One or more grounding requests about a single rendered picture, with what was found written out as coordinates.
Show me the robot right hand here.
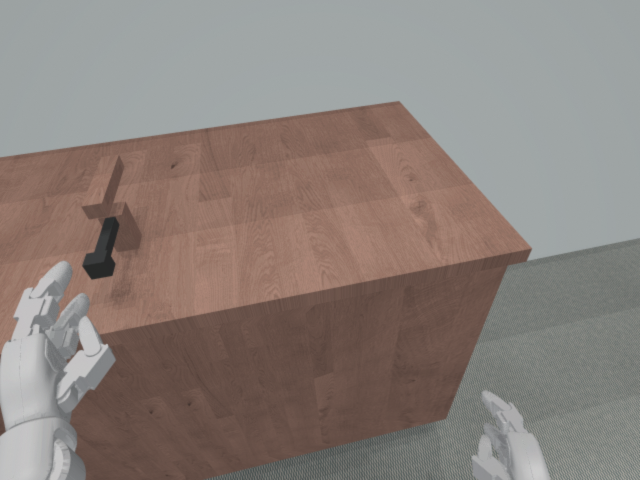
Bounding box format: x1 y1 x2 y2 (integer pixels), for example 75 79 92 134
472 390 550 480

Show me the tap lever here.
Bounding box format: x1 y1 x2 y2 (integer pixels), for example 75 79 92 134
82 217 119 280

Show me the robot left hand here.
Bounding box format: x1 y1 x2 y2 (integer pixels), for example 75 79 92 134
0 261 116 431

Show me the counter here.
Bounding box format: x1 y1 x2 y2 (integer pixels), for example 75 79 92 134
0 101 532 480

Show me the left robot forearm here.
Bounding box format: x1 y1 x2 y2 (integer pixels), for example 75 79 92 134
0 416 86 480

